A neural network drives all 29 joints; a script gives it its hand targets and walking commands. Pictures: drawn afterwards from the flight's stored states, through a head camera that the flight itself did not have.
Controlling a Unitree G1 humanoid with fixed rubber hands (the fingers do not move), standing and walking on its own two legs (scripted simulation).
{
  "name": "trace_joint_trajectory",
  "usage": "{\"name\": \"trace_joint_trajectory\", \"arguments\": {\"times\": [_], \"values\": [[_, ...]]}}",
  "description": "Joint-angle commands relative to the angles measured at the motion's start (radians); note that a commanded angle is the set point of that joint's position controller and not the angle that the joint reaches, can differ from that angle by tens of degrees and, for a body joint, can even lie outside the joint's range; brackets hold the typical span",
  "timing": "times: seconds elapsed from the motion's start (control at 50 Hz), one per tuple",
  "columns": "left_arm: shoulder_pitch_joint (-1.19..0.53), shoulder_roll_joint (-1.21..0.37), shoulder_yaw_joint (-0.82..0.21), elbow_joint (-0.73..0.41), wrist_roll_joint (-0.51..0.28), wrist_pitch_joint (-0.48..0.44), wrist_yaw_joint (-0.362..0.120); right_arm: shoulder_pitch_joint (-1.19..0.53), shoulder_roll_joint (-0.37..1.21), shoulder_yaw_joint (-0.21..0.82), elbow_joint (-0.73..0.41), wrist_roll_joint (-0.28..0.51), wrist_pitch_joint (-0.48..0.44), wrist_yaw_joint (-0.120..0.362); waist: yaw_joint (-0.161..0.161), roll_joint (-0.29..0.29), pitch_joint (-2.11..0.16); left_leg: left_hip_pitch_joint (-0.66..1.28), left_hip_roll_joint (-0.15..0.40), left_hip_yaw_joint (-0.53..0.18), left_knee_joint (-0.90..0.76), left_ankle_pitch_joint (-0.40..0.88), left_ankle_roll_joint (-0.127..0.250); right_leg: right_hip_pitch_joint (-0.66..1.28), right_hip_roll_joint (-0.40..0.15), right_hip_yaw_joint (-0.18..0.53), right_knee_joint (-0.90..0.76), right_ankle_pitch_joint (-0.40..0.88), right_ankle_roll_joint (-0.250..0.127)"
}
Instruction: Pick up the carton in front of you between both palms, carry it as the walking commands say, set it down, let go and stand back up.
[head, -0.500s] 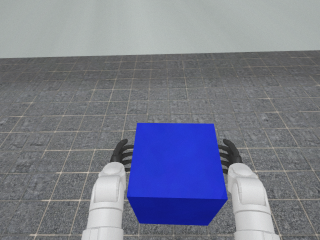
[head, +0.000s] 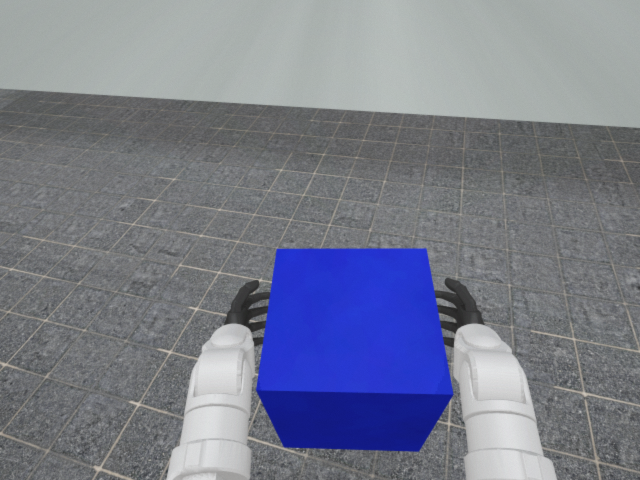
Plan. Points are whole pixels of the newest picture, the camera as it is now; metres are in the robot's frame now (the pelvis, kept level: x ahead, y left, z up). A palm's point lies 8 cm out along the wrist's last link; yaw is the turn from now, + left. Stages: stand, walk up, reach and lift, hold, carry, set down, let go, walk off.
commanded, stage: hold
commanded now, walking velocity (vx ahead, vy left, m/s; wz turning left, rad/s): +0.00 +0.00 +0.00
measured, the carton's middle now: (350, 354) +0.31 +0.00 -0.04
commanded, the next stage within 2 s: set down in 0.08 s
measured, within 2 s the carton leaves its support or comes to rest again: neither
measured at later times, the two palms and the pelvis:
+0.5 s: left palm (273, 326) +0.34 +0.12 -0.02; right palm (475, 338) +0.32 -0.18 -0.03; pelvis -0.02 -0.02 -0.02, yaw +2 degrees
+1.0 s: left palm (305, 352) +0.40 +0.09 -0.21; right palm (463, 375) +0.35 -0.20 -0.21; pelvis -0.04 +0.01 -0.13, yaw +2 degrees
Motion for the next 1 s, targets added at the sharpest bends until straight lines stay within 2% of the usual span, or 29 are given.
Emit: {"name": "trace_joint_trajectory", "arguments": {"times": [0.0, 0.08, 0.14, 0.22, 0.28, 0.36, 0.44, 0.48, 0.54, 0.62, 0.7, 0.76, 0.8, 0.88, 0.98], "values": [[-0.495, -0.913, -0.523, -0.013, -0.232, -0.036, -0.257, -0.478, 0.945, 0.571, -0.028, 0.264, -0.039, 0.253, 0.010, -0.063, -0.254, -0.259, -0.092, 0.039, -0.122, 0.079, 0.034, 0.344, 0.100, -0.025, -0.006, 0.075, -0.001], [-0.504, -0.917, -0.502, -0.001, -0.221, -0.044, -0.264, -0.508, 0.958, 0.585, -0.033, 0.276, -0.034, 0.265, 0.023, -0.084, -0.271, -0.280, -0.098, 0.043, -0.122, 0.023, 0.052, 0.365, 0.082, -0.009, -0.017, 0.032, 0.012], [-0.575, -0.882, -0.460, 0.041, -0.194, -0.062, -0.282, -0.564, 0.993, 0.554, 0.018, 0.273, -0.035, 0.263, 0.032, -0.096, -0.265, -0.309, -0.097, 0.050, -0.099, -0.036, 0.066, 0.352, 0.067, 0.007, -0.019, -0.061, 0.018], [-0.726, -0.846, -0.368, 0.167, -0.139, -0.107, -0.312, -0.647, 1.008, 0.420, 0.173, 0.217, -0.058, 0.248, 0.001, -0.093, -0.228, -0.376, -0.095, 0.063, -0.037, -0.122, 0.072, 0.293, 0.050, 0.031, -0.013, -0.238, 0.013], [-0.814, -0.818, -0.250, 0.285, -0.071, -0.144, -0.312, -0.715, 0.963, 0.269, 0.286, 0.140, -0.087, 0.221, -0.034, -0.075, -0.187, -0.449, -0.096, 0.062, 0.017, -0.158, 0.075, 0.241, 0.047, 0.035, 0.011, -0.298, 0.007], [-0.820, -0.735, -0.075, 0.419, 0.042, -0.195, -0.268, -0.745, 0.821, 0.077, 0.353, 0.026, -0.145, 0.179, -0.056, -0.046, -0.146, -0.548, -0.100, 0.051, 0.078, -0.158, 0.073, 0.144, 0.059, 0.015, 0.078, -0.253, 0.002], [-0.774, -0.644, 0.018, 0.455, 0.103, -0.274, -0.225, -0.718, 0.684, -0.013, 0.342, -0.044, -0.239, 0.156, -0.063, -0.044, -0.202, -0.649, -0.121, 0.062, 0.148, -0.104, 0.059, 0.025, 0.078, -0.014, 0.189, -0.096, 0.004], [-0.769, -0.638, 0.006, 0.445, 0.097, -0.331, -0.212, -0.723, 0.665, 0.001, 0.327, -0.044, -0.300, 0.155, -0.065, -0.047, -0.271, -0.706, -0.134, 0.069, 0.189, -0.066, 0.047, -0.021, 0.088, -0.027, 0.247, -0.004, 0.008], [-0.798, -0.693, -0.076, 0.424, 0.055, -0.424, -0.200, -0.763, 0.709, 0.087, 0.319, -0.011, -0.396, 0.166, -0.065, -0.052, -0.410, -0.798, -0.149, 0.072, 0.254, -0.013, 0.029, -0.075, 0.100, -0.041, 0.335, 0.114, 0.006], [-0.877, -0.797, -0.261, 0.377, -0.033, -0.522, -0.187, -0.840, 0.794, 0.247, 0.294, 0.059, -0.500, 0.198, -0.079, -0.030, -0.691, -0.902, -0.165, 0.081, 0.350, 0.065, 0.001, -0.129, 0.112, -0.054, 0.480, 0.249, -0.001], [-0.943, -0.867, -0.452, 0.268, -0.123, -0.542, -0.166, -0.900, 0.826, 0.365, 0.213, 0.129, -0.531, 0.229, -0.117, -0.005, -1.047, -0.923, -0.173, 0.087, 0.472, 0.214, -0.033, -0.212, 0.120, -0.080, 0.621, 0.384, 0.003], [-0.958, -0.900, -0.517, 0.230, -0.160, -0.514, -0.156, -0.904, 0.826, 0.397, 0.185, 0.152, -0.507, 0.252, -0.135, 0.018, -1.168, -0.933, -0.171, 0.086, 0.544, 0.256, -0.048, -0.350, 0.124, -0.102, 0.682, 0.371, 0.005], [-0.955, -0.914, -0.520, 0.241, -0.164, -0.485, -0.160, -0.898, 0.825, 0.391, 0.197, 0.151, -0.479, 0.270, -0.144, 0.029, -1.154, -0.967, -0.168, 0.085, 0.572, 0.220, -0.051, -0.460, 0.125, -0.115, 0.704, 0.307, 0.002], [-0.970, -0.907, -0.471, 0.303, -0.150, -0.430, -0.178, -0.904, 0.815, 0.338, 0.259, 0.133, -0.424, 0.300, -0.156, 0.037, -1.052, -1.092, -0.171, 0.097, 0.617, 0.094, -0.048, -0.641, 0.124, -0.132, 0.743, 0.175, -0.002], [-1.025, -0.866, -0.401, 0.370, -0.138, -0.414, -0.185, -0.942, 0.806, 0.267, 0.315, 0.117, -0.402, 0.300, -0.164, 0.031, -1.021, -1.258, -0.185, 0.119, 0.699, 0.033, -0.040, -0.762, 0.121, -0.135, 0.815, 0.141, 0.008]]}}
